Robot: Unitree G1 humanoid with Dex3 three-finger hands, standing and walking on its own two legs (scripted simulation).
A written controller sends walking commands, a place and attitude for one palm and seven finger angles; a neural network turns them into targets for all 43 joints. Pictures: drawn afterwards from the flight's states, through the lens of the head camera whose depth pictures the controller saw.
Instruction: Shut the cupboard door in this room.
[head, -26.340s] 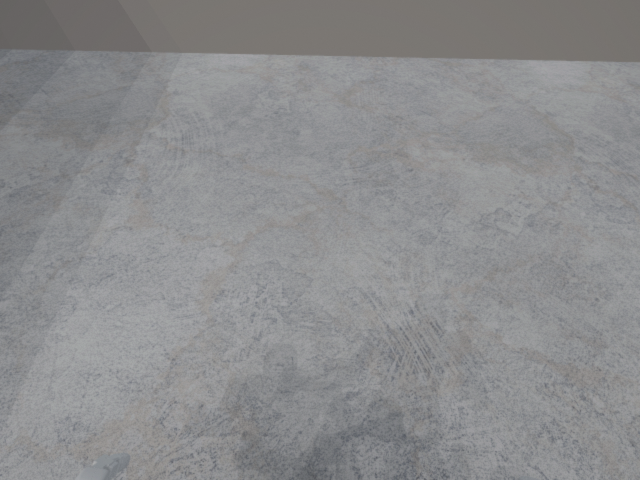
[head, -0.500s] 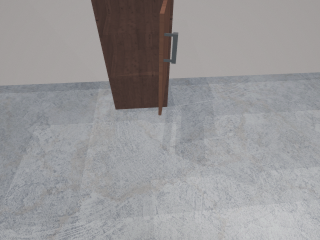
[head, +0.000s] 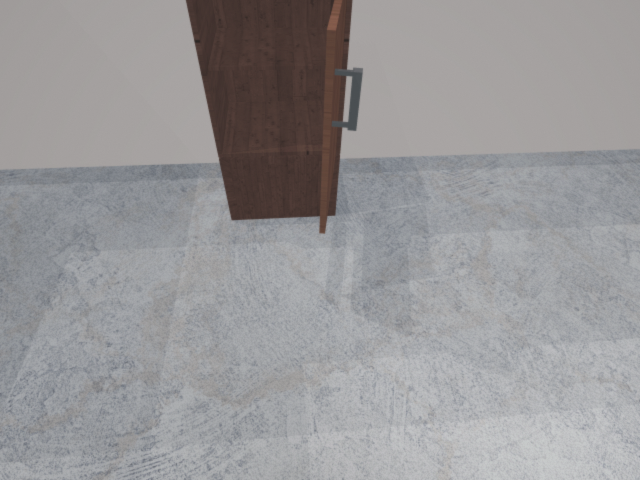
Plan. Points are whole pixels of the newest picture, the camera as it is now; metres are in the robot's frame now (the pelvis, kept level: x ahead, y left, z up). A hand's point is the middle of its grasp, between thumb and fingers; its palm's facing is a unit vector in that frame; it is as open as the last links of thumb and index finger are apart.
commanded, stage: look at it before walking up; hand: left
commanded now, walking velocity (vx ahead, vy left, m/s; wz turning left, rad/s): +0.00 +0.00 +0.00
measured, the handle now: (346, 100) +0.91 +0.00 +0.01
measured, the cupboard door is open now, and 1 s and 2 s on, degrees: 79 79 79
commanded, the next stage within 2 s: walk around to get in front in 0.40 s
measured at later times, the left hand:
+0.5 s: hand out of the picture +0.08 +0.25 -0.16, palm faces -0.02 -0.95 -0.32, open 7.4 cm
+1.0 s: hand out of the picture +0.06 +0.15 -0.19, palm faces -0.16 -0.94 -0.29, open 7.4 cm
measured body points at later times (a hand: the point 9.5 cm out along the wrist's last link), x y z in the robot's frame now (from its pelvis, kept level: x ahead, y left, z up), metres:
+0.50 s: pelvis +0.01 +0.00 +0.00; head +0.03 +0.01 +0.45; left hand +0.08 +0.30 -0.14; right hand +0.10 -0.29 -0.13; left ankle -0.02 +0.11 -0.75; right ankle +0.00 -0.12 -0.75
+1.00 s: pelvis -0.02 -0.05 -0.03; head +0.03 -0.09 +0.41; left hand +0.06 +0.20 -0.16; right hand -0.01 -0.30 -0.20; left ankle -0.03 +0.10 -0.71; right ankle -0.01 -0.13 -0.75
